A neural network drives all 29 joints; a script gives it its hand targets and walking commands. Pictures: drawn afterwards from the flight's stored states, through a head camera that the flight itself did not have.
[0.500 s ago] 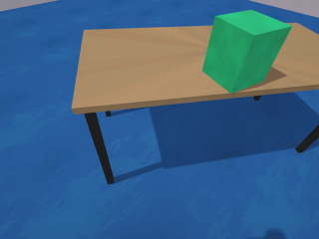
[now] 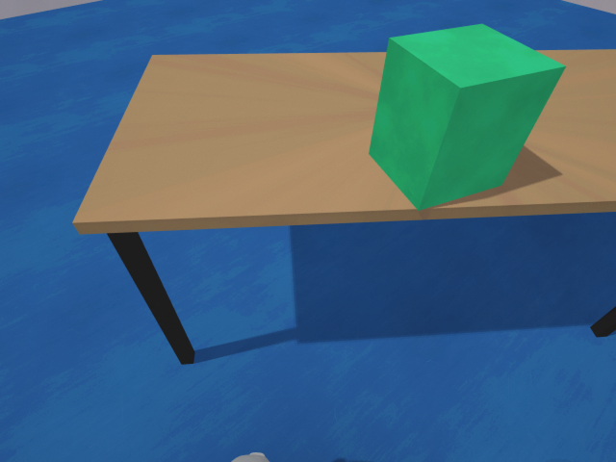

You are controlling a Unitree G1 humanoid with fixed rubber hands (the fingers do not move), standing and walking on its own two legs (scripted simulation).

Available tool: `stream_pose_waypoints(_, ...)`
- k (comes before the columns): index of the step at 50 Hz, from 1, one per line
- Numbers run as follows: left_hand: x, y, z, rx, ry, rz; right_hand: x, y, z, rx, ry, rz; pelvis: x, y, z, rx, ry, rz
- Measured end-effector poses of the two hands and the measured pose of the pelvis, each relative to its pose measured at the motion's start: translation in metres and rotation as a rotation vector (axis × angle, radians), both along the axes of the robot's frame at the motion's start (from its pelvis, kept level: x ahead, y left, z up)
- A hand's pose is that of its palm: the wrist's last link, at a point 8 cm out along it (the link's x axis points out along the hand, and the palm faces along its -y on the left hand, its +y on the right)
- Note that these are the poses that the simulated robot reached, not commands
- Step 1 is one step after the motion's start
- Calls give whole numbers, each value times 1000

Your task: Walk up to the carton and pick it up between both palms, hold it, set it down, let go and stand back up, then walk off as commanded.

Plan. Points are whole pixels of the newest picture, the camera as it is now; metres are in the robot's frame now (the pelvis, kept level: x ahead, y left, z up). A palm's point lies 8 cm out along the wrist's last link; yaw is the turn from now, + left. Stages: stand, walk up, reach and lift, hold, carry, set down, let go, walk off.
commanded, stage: walk up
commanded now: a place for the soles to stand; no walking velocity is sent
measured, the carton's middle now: (450, 117) +0.72 -0.23 +0.10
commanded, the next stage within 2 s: none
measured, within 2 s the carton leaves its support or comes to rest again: neither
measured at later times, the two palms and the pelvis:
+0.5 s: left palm out of the picture +0.10 +0.18 -0.09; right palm out of the picture +0.11 -0.45 -0.12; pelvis +0.05 -0.13 +0.00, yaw +3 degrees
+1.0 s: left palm out of the picture +0.07 +0.19 -0.10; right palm out of the picture +0.16 -0.43 -0.11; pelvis +0.05 -0.13 +0.00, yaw +9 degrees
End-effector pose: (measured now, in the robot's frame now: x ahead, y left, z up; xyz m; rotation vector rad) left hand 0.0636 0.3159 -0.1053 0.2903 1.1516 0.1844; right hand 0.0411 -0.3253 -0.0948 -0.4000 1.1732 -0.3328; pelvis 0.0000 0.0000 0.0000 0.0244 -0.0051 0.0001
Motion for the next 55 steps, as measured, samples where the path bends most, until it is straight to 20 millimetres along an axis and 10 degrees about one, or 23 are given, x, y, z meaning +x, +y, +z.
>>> stream_pose_waypoints(16,41,-95,-7,39,-41,-1,32,-99,-18,2,7,-6,34,-99,-15,1,-8,11)
stream_pose_waypoints(25,41,-135,16,77,-45,61,65,-123,-22,80,52,56,53,-135,0,28,15,59)
stream_pose_waypoints(55,-4,-125,5,62,-46,180,119,-96,-14,95,-18,220,42,-127,-2,-13,-10,162)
